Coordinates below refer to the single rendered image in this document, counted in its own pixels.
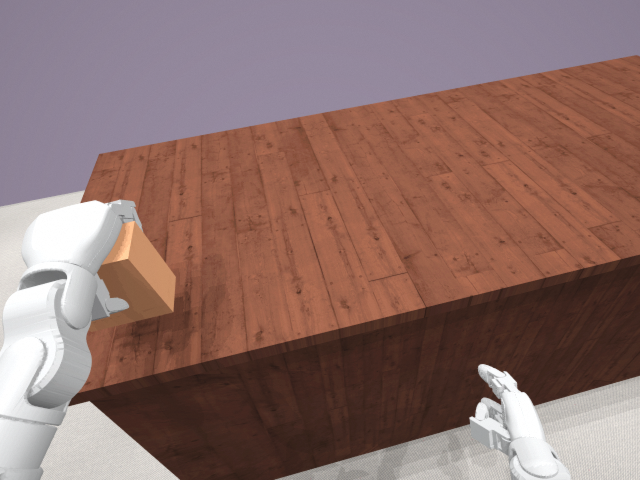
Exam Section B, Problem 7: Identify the right robot hand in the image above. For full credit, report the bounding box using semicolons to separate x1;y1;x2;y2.
470;364;546;456

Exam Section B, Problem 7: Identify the table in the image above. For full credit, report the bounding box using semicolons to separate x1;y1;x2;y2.
69;55;640;480

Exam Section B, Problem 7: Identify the sponge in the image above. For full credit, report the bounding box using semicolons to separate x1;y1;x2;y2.
89;221;176;332

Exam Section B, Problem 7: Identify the robot right forearm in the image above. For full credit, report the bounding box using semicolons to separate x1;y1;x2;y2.
508;437;571;480

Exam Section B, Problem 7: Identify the robot left forearm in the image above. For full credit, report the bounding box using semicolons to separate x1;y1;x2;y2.
0;262;98;480

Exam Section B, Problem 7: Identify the left robot hand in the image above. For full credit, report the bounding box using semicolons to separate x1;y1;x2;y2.
21;200;143;321

